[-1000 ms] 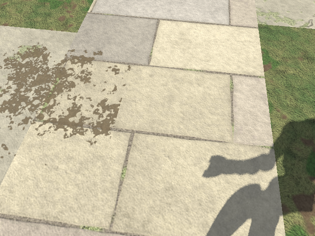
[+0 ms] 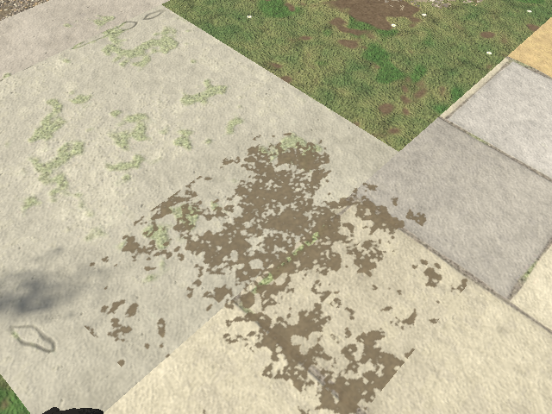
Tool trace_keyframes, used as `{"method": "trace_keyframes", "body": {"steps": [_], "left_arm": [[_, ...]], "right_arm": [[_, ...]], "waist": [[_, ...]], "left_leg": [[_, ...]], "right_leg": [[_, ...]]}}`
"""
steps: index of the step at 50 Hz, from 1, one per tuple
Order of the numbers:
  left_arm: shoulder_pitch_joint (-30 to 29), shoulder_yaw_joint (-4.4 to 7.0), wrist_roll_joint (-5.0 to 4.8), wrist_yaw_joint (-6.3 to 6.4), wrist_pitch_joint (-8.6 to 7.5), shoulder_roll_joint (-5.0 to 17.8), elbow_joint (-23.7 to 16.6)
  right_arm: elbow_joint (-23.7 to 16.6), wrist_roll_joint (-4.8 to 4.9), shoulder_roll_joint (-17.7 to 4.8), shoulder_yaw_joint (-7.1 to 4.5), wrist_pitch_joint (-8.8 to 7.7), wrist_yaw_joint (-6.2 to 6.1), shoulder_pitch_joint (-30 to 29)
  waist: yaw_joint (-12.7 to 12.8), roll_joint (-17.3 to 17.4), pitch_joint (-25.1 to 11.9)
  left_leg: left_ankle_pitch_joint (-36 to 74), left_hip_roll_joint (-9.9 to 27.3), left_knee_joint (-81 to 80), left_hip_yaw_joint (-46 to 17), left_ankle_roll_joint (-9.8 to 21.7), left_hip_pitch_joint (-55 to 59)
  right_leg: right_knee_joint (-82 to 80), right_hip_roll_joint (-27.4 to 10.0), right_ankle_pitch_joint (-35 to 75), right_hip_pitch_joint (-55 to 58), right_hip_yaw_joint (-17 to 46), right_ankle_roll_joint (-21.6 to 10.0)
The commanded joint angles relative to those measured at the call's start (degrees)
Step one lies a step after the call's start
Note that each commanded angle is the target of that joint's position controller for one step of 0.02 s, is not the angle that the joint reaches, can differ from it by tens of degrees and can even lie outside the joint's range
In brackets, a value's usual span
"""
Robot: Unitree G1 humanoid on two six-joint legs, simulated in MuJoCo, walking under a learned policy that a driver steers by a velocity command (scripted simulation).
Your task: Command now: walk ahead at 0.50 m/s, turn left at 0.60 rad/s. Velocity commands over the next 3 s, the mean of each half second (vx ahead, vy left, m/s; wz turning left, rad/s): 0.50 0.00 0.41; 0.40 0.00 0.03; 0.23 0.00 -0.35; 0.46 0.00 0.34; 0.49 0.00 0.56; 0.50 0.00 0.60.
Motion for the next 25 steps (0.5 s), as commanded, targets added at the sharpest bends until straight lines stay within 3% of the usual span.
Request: {"method": "trace_keyframes", "body": {"steps": [1,4,7,10,11,12,13,14,15,16,17,19,20,23,25], "left_arm": [[-2.6,0.53,0.22,-0.1,-0.1,2.8,-3.7],[-8.6,0.15,-0.65,-0.88,-0.58,2.3,-5.1],[-10.5,0.83,-1.23,-1.52,-1.1,4.1,-6.0],[-6.2,1.75,-1.28,-1.76,-1.69,5.5,-5.0],[-1.5,2.42,-0.88,-1.49,-1.92,6.3,-3.7],[5.3,3.14,0.08,-1.19,-2.22,8.3,-3.0],[13.1,4.42,1.08,-0.98,-1.96,13.2,-1.7],[17.1,4.61,-0.7,-1.75,-1.24,12.0,1.1],[14.6,3.31,-1.67,-1.67,-1.02,7.4,0.3],[11.2,2.6,-1.21,-1.44,-0.51,5.6,-0.2],[8.7,2.04,-0.68,-1.41,-0.19,4.6,-0.1],[6.7,1.34,-0.11,-1.25,-0.3,3.0,0.3],[6.8,1.29,-0.43,-1.27,-0.44,2.8,0.7],[8.2,1.98,-1.26,-1.06,-0.63,5.7,2.1],[9.0,2.26,-1.51,-0.9,-0.27,6.9,2.9]], "right_arm": [[-3.9,0.39,-10.1,-2.72,-0.97,-1.23,-2.5],[-2.5,0.74,-10.5,-2.83,-0.5,-1.57,0.7],[-1.2,1.17,-9.9,-2.72,-0.06,-1.71,3.1],[-0.7,0.78,-9.3,-2.64,0.45,-1.86,2.7],[-0.7,0.59,-7.9,-2.16,0.48,-1.75,2.5],[-1.3,0.03,-5.2,-1.09,0.3,-1.46,2.4],[-1.7,0.61,-2.1,0.02,-0.17,-1.48,9.3],[-1.3,1.6,-3.6,0.22,-0.67,-1.54,12.1],[-1.3,1.9,-8.6,-0.95,-0.73,-1.53,6.4],[-2.6,1.33,-9.4,-1.12,-0.65,-1.54,0.3],[-3.6,0.41,-8.6,-0.99,-0.79,-1.44,-3.2],[-3.5,0.1,-6.5,-0.88,-0.91,-0.93,-2.9],[-3.1,0.22,-5.3,-0.62,-0.85,-0.76,-2.0],[-4.1,-0.43,-3.1,0.42,-1.02,-0.53,-5.6],[-4.7,-0.47,-2.3,1.02,-1.47,-0.15,-9.2]], "waist": [[1.1,4.4,-2.5],[-1.5,5.6,-1.8],[-1.9,6.6,-1.8],[0.5,9.2,-2.7],[2.9,9.1,-4.8],[6.1,6.9,-11.2],[5.8,-5.8,-20.7],[5.9,-16.6,-22.2],[7.4,-8.3,-13.5],[7.3,-3.5,-7.6],[6.2,-1.3,-3.2],[3.3,-3.3,-1.6],[2.8,-4.1,-2.1],[3.4,-3.4,-1.7],[4.5,-2.6,-1.5]], "left_leg": [[12.4,12.0,-8.2,-11.0,9.1,-2.6],[6.7,11.2,-7.2,-11.6,7.2,-3.7],[3.6,13.0,-3.0,-16.5,6.3,1.3],[7.0,14.6,2.2,-19.5,4.9,5.5],[12.0,12.7,6.5,-18.2,3.6,5.4],[11.8,9.9,17.8,-15.1,1.7,1.9],[-2.5,2.6,37.5,-8.2,-2.8,-14.8],[-23.4,1.1,49.6,-6.2,-4.6,-27.8],[-19.9,4.2,54.0,-8.0,-4.6,-32.7],[-15.4,6.3,53.9,-5.6,-4.6,-32.9],[-12.5,7.9,50.8,-4.2,-4.5,-31.8],[-8.8,10.9,44.5,-3.0,-4.4,-26.6],[-8.4,11.2,42.2,-1.9,-4.6,-25.2],[-4.0,12.2,32.6,0.3,-5.6,-25.4],[2.5,12.1,24.5,1.2,-5.8,-23.5]], "right_leg": [[-11.3,1.7,11.6,2.7,-1.0,1.3],[-21.3,4.7,19.2,7.6,-1.3,1.2],[-26.2,5.5,17.1,8.5,0.7,0.0],[-28.3,5.5,11.0,13.0,-0.1,-2.7],[-30.5,5.8,11.1,19.8,-1.4,-4.3],[-28.8,0.4,11.3,32.0,3.0,-7.6],[-29.1,-11.9,6.2,53.3,22.9,-16.4],[-37.1,-18.0,-10.1,58.3,42.6,-20.8],[-39.4,-16.0,-18.5,52.2,39.1,-18.3],[-39.8,-13.6,-15.2,44.8,30.7,-16.2],[-41.2,-11.1,-8.6,37.6,24.6,-15.7],[-43.6,-7.5,0.2,30.6,17.6,-14.7],[-44.5,-6.7,3.2,29.5,15.3,-14.9],[-46.8,-6.8,10.5,28.4,10.2,-16.3],[-47.4,-5.9,12.5,28.1,6.7,-15.6]]}}
Next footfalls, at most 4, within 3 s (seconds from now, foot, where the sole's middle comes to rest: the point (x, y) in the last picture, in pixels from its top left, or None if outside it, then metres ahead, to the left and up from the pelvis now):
0.24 right None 0.33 -0.14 -0.78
0.72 left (198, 386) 0.53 0.16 -0.78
1.22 right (277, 327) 0.68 -0.03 -0.78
1.74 left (184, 258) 0.89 0.22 -0.78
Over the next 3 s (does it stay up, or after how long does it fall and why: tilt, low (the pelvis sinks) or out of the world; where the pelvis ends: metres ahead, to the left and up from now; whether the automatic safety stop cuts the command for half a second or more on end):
stays up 1.37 0.41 0.00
